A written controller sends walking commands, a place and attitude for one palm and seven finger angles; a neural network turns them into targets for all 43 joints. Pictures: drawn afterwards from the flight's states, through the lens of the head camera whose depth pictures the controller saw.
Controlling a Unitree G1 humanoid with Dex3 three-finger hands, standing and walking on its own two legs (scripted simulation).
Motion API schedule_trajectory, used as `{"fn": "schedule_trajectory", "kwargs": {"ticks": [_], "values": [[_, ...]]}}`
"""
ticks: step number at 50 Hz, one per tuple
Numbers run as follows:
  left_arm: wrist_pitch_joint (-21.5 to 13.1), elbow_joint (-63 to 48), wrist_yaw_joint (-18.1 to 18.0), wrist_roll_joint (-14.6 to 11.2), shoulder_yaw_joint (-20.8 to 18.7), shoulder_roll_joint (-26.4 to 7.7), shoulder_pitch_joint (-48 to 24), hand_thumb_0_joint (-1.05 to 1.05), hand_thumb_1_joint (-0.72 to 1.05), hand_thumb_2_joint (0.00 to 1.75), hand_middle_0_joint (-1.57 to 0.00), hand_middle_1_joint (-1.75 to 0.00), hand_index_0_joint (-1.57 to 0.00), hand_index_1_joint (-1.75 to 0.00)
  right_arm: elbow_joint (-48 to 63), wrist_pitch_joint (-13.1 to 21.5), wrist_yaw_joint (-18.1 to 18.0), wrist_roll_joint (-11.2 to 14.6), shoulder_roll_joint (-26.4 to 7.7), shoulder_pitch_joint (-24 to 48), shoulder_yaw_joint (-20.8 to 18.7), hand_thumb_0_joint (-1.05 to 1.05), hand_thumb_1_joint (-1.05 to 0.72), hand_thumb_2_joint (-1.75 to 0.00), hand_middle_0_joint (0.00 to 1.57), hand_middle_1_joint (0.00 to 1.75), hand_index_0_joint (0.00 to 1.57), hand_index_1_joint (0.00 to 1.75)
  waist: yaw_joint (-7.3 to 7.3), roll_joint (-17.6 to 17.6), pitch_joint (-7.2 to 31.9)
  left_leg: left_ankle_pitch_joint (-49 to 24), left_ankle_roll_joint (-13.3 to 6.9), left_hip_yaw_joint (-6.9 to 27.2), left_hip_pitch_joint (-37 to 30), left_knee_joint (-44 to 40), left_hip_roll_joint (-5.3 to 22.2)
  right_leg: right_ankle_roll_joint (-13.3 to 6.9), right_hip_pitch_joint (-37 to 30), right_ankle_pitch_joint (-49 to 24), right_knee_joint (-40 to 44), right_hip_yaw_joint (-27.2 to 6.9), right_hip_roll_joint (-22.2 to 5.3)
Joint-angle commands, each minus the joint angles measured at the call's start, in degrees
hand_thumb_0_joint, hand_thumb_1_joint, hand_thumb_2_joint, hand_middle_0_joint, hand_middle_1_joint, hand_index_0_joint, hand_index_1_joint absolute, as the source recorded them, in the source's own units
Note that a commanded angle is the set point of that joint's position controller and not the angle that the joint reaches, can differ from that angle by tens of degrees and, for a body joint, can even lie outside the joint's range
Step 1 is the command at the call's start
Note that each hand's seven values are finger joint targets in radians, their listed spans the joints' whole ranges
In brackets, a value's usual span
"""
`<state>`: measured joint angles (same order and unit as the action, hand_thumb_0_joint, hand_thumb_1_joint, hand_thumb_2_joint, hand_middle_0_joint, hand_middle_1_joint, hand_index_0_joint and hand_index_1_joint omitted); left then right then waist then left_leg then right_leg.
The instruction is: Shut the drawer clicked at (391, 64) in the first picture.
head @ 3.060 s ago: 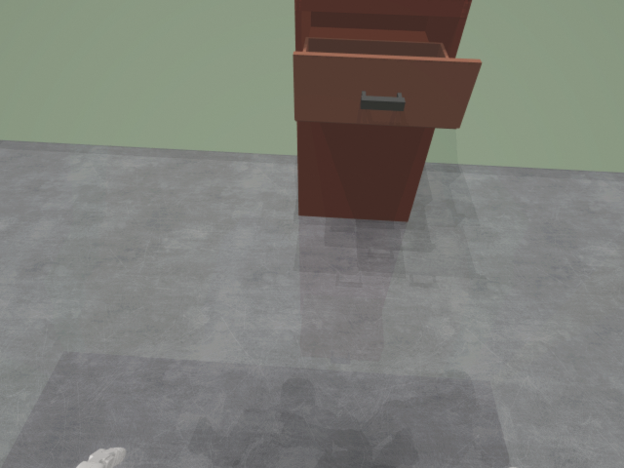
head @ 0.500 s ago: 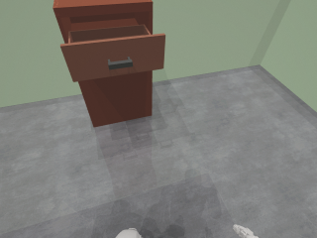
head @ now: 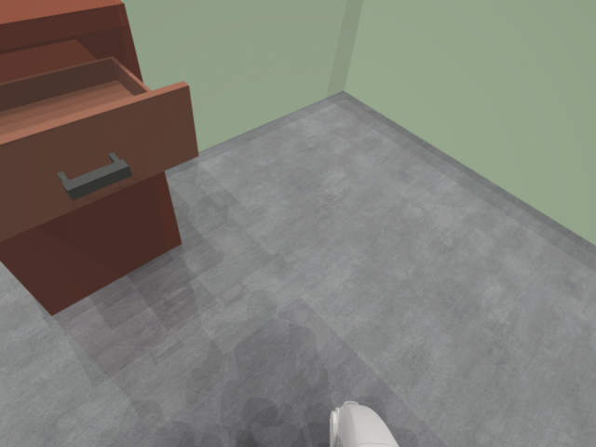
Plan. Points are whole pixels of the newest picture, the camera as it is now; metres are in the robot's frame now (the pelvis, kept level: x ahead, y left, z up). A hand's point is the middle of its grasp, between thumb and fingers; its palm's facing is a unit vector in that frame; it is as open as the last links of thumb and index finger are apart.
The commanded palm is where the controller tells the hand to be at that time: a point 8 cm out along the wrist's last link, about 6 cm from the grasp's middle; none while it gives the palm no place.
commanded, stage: walk to a spot facing it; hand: left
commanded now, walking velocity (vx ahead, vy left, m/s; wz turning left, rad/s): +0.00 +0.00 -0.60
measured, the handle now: (93, 172) +0.55 +0.40 -0.01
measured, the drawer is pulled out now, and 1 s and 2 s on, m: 0.30 0.30 0.30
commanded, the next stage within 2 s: turn to face it in 1.66 s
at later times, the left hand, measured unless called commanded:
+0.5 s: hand (195, 407) +0.21 +0.16 -0.17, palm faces -0.23 -0.94 -0.26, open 7.3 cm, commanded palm none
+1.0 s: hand (187, 337) +0.32 +0.20 -0.17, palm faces -0.50 -0.84 -0.22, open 7.3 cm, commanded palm none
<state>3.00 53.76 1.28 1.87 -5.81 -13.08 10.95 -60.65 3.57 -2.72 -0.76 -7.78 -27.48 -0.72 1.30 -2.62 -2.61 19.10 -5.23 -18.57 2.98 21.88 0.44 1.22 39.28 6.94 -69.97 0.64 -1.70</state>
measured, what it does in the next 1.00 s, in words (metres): walks ahead, turning right: right foot, then left foot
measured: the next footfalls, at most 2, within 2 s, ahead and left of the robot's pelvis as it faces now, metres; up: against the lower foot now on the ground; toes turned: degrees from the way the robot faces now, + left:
right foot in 0.30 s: +0.13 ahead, -0.09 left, +0.00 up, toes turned -18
left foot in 0.78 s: +0.26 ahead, +0.11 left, +0.00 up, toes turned -25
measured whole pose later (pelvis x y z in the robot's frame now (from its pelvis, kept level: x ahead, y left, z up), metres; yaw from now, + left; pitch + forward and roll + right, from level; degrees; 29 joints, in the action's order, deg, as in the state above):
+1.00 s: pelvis +0.15 +0.04 +0.00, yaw -36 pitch -1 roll -2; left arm 3.9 51.8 1.2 1.2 -6.2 -16.0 13.9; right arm -49.1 -0.9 -1.2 -1.3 -8.5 -10.6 -0.3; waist -1.9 -2.8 -4.7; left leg 14.2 -0.4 -9.0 13.2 28.2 5.9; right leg 4.1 28.3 23.6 -69.9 -1.5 -0.7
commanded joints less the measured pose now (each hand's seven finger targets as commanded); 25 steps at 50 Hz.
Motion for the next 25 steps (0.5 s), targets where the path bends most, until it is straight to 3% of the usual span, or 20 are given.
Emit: {"fn": "schedule_trajectory", "kwargs": {"ticks": [1,2,7,10,12,13,14,15,16,17,18,19,21,23,25], "values": [[-0.2,-3.3,0.3,-0.3,0.8,0.8,-1.6,0.00,0.90,0.90,-0.20,-0.30,-0.20,-0.30,1.8,0.9,-0.8,-0.2,-6.8,-4.0,-1.3,0.00,-0.90,-0.90,0.20,0.30,0.20,0.30,-0.54,9.6,-2.3,-54.3,7.4,7.7,-8.1,-2.4,16.6,-0.3,6.3,2.3,5.7,3.5,0.0],[-0.2,-3.5,0.1,-0.3,0.8,0.4,-3.0,0.00,0.90,0.90,-0.20,-0.30,-0.20,-0.30,1.4,0.6,-0.9,-0.3,-6.2,-5.3,-1.2,0.00,-0.90,-0.90,0.20,0.30,0.20,0.30,0.19,9.3,-2.7,-57.2,7.5,8.0,-8.1,-1.9,16.8,-0.7,5.3,3.5,7.4,4.1,0.1],[-0.3,-4.2,-0.4,-0.4,1.2,1.0,-5.7,0.00,0.90,0.90,-0.20,-0.30,-0.20,-0.30,0.8,-0.9,-0.8,-0.5,-6.6,-5.9,-2.0,0.00,-0.90,-0.90,0.20,0.30,0.20,0.30,0.69,10.4,-1.9,-65.8,4.6,3.7,-10.8,2.2,18.1,-2.5,-0.9,9.6,17.6,8.8,1.6],[-1.1,-4.4,-0.7,-0.3,0.9,0.9,-4.2,0.00,0.90,0.90,-0.20,-0.30,-0.20,-0.30,1.1,-1.5,-0.4,-0.5,-7.9,-5.3,-3.2,0.00,-0.90,-0.90,0.20,0.30,0.20,0.30,-0.17,12.5,0.6,-74.3,2.8,1.8,-12.0,7.9,19.3,-3.8,-6.6,12.6,23.5,11.3,3.8],[-2.2,-4.1,-1.2,-0.2,0.4,-0.8,-0.1,0.00,0.90,0.90,-0.20,-0.30,-0.20,-0.30,2.4,-1.9,0.1,-0.2,-9.2,-3.8,-3.9,0.00,-0.90,-0.90,0.20,0.30,0.20,0.30,-2.12,13.4,3.2,-74.9,2.3,2.1,-9.7,15.0,20.7,-4.7,-14.4,13.3,29.5,11.1,4.4],[-2.9,-3.0,-1.4,-0.1,0.0,-1.8,4.4,0.00,0.90,0.90,-0.20,-0.30,-0.20,-0.30,3.6,-2.1,0.5,0.0,-9.8,-1.5,-4.0,0.00,-0.90,-0.90,0.20,0.30,0.20,0.30,-4.73,13.2,4.9,-69.5,2.8,2.1,-4.9,21.9,20.9,-5.4,-22.3,10.4,34.2,9.5,3.7],[-3.7,-1.1,-1.6,-0.1,-0.6,-4.4,12.0,0.00,0.90,0.90,-0.20,-0.30,-0.20,-0.30,5.3,-2.1,1.1,0.7,-9.7,1.7,-4.1,0.00,-0.90,-0.90,0.20,0.30,0.20,0.30,-8.65,9.0,8.8,-55.3,4.6,1.3,3.8,36.1,19.6,-8.2,-34.5,-0.4,41.6,3.6,-0.7],[-4.4,-0.1,-2.3,-0.4,-1.3,-8.8,16.5,0.00,0.90,0.90,-0.20,-0.30,-0.20,-0.30,8.6,-2.2,1.3,1.4,-6.3,3.3,-3.7,0.00,-0.90,-0.90,0.20,0.30,0.20,0.30,-8.83,-4.0,12.7,3.7,8.7,1.9,25.2,53.5,7.6,-16.8,-50.2,-35.6,43.1,-23.0,-16.6],[-3.7,0.1,-3.0,-1.8,-1.7,-11.3,15.5,0.00,0.90,0.90,-0.20,-0.30,-0.20,-0.30,11.0,-2.3,0.8,0.8,-6.1,9.1,-3.8,0.00,-0.90,-0.90,0.20,0.30,0.20,0.30,-8.63,-4.7,11.4,18.4,9.2,11.5,30.5,60.6,4.0,-21.4,-47.1,-49.4,44.8,-27.6,-21.3],[-3.0,-1.3,-3.5,-1.8,-1.4,-9.1,11.6,0.00,0.90,0.90,-0.20,-0.30,-0.20,-0.30,11.9,-2.9,0.6,0.5,-5.9,11.2,-4.1,0.00,-0.90,-0.90,0.20,0.30,0.20,0.30,-6.61,1.1,4.4,13.4,8.2,16.3,31.4,59.5,6.4,-20.9,-40.2,-43.0,46.0,-21.6,-19.5],[-3.4,-2.7,-3.6,-1.5,-1.2,-7.9,8.6,0.00,0.90,0.90,-0.20,-0.30,-0.20,-0.30,12.5,-3.4,1.1,0.1,-4.3,11.7,-3.9,0.00,-0.90,-0.90,0.20,0.30,0.20,0.30,-4.79,1.4,2.2,8.8,8.4,18.0,31.8,56.4,7.6,-17.9,-35.8,-35.5,47.3,-18.9,-16.3],[-3.8,-3.1,-3.6,-1.5,-0.9,-7.0,5.6,0.00,0.90,0.90,-0.20,-0.30,-0.20,-0.30,11.7,-3.9,1.3,-0.3,-4.8,10.8,-3.8,0.00,-0.90,-0.90,0.20,0.30,0.20,0.30,-2.06,0.3,2.0,6.6,8.9,18.6,30.5,53.6,8.0,-16.1,-32.5,-29.6,49.0,-17.4,-14.6],[-4.3,-3.8,-3.6,-1.2,-0.2,-5.5,3.1,0.00,0.90,0.90,-0.20,-0.30,-0.20,-0.30,10.7,-5.0,1.1,-0.5,-4.7,10.3,-3.8,0.00,-0.90,-0.90,0.20,0.30,0.20,0.30,0.38,0.5,-0.2,4.4,9.7,18.8,27.5,50.2,7.3,-14.1,-24.7,-27.0,50.7,-13.9,-11.9],[-4.4,-4.2,-3.3,-0.9,-0.4,-6.1,3.0,0.00,0.90,0.90,-0.20,-0.30,-0.20,-0.30,10.3,-5.3,1.1,-0.5,-4.6,10.1,-3.7,0.00,-0.90,-0.90,0.20,0.30,0.20,0.30,0.94,0.3,1.3,2.9,10.3,18.3,25.7,45.6,6.7,-13.2,-22.7,-26.0,49.9,-11.9,-9.5],[-4.2,-3.7,-2.7,-0.8,-0.6,-6.4,4.8,0.00,0.90,0.90,-0.20,-0.30,-0.20,-0.30,11.1,-5.2,1.2,-0.5,-5.5,13.2,-3.6,0.00,-0.90,-0.90,0.20,0.30,0.20,0.30,-0.12,-2.6,1.8,0.9,10.7,18.2,26.8,42.5,5.8,-12.5,-24.3,-25.9,49.2,-12.6,-7.4]]}}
